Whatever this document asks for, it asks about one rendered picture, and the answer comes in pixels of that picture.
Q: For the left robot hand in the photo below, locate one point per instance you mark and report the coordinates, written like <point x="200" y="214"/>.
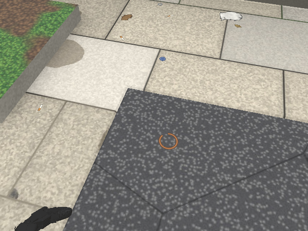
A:
<point x="43" y="217"/>

